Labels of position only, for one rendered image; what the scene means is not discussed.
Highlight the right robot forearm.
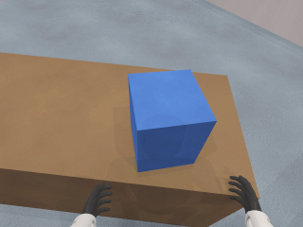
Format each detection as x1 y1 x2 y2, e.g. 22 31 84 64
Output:
244 210 274 227

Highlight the robot right hand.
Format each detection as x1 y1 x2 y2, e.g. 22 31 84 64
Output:
228 175 262 214

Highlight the robot left hand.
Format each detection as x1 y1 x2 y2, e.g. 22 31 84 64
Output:
81 182 113 218

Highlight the carton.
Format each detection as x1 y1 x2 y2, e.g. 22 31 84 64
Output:
128 69 217 172

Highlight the left robot forearm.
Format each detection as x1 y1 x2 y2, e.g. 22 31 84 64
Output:
70 213 97 227

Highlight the pedestal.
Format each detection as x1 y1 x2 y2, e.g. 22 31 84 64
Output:
0 52 260 227

